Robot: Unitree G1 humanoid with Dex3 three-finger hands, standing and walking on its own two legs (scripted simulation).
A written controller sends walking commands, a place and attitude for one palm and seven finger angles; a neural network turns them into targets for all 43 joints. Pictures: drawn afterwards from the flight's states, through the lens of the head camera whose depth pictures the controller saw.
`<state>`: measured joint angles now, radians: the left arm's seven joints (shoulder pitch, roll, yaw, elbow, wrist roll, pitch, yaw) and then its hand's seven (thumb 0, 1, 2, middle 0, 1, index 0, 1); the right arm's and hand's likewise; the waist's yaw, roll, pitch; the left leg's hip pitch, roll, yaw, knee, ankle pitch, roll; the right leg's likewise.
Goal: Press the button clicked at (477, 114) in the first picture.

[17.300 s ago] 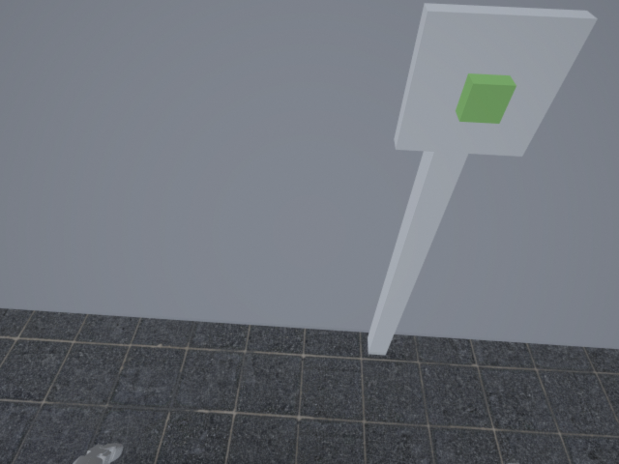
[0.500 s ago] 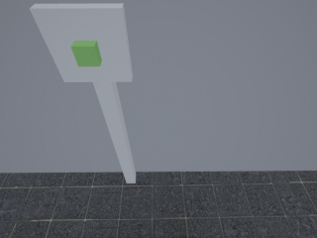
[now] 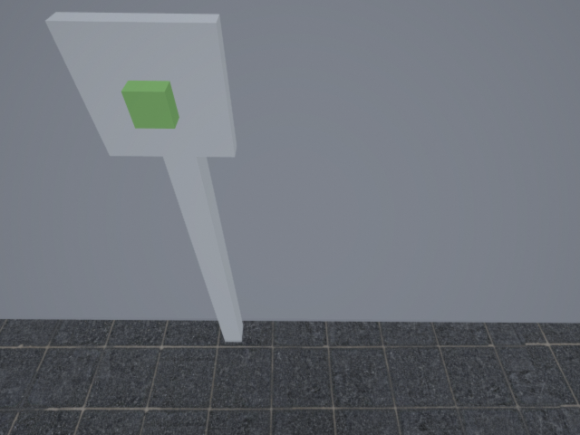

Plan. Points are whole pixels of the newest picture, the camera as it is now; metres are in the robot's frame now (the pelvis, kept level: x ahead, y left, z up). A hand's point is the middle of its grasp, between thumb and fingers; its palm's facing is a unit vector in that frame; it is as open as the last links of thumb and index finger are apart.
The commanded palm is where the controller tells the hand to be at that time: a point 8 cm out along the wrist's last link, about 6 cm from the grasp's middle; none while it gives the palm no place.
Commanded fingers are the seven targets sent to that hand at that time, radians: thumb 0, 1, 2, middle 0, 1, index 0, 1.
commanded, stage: come to a stop and stand still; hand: left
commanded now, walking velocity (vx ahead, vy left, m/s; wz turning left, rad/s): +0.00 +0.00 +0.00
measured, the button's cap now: (152, 103) +0.50 +0.24 +0.20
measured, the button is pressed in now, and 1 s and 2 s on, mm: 0 0 0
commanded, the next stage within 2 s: look again from close up in 0.06 s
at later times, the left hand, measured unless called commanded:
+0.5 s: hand out of the picture +0.00 +0.17 -0.18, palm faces +0.03 -0.98 -0.18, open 7.3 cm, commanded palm none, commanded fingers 0.00 0.90 0.90 -0.20 -0.30 -0.20 -0.30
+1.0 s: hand (167, 373) +0.19 +0.17 +0.02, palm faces +0.14 -0.99 +0.00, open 6.5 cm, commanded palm +0.10 +0.22 -0.03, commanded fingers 0.00 0.90 0.90 -0.58 -0.72 -0.58 -0.72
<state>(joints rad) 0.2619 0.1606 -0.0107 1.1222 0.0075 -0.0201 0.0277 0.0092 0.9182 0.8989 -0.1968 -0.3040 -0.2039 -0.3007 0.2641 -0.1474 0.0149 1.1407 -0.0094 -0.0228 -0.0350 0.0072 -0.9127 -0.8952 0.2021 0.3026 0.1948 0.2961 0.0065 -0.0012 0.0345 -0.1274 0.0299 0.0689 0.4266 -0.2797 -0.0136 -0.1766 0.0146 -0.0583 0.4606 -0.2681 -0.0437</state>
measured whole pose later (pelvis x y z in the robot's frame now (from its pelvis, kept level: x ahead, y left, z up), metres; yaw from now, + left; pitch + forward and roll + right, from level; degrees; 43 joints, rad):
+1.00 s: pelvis -0.03 +0.01 -0.03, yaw +2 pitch +5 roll +1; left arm 0.38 0.12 0.05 0.07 -0.20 -0.38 -0.05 0.02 0.94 0.90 -0.34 -0.46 -0.34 -0.46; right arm 0.22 -0.27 -0.05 0.71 0.01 -0.29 -0.04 0.02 -0.92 -0.89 0.20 0.30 0.20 0.30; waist -0.03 0.02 -0.09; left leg -0.45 0.00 0.05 0.73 -0.37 0.00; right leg -0.48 -0.03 -0.08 0.76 -0.37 -0.03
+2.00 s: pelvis -0.02 +0.02 -0.01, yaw +3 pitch -2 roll -1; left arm 0.30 0.27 0.22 -0.33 -0.29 0.04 -0.22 0.02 0.90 0.90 -1.30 -1.50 -1.30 -1.50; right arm 0.21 -0.24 0.07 0.59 0.05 -0.32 -0.08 0.02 -0.91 -0.90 0.20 0.30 0.20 0.30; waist 0.07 0.05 -0.04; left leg -0.25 0.00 0.02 0.63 -0.35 0.02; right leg -0.24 -0.02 -0.11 0.58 -0.31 -0.01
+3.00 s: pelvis -0.04 +0.00 +0.00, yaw +4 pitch -6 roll +0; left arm 0.00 0.32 0.31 -0.25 -0.32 0.33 -0.26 0.02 0.90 0.90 -1.30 -1.50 -1.31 -1.50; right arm 0.17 -0.25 0.10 0.65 0.08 -0.25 -0.11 0.02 -0.90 -0.90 0.21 0.30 0.20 0.30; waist 0.08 0.07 -0.01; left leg -0.13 0.01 0.00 0.50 -0.26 0.00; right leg -0.13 -0.01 -0.12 0.48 -0.25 -0.03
